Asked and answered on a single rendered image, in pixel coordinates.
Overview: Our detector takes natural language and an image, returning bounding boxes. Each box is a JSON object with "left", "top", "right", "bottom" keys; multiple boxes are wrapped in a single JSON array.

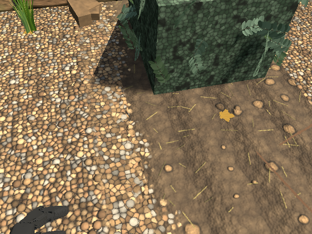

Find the robot left hand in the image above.
[{"left": 10, "top": 206, "right": 69, "bottom": 234}]

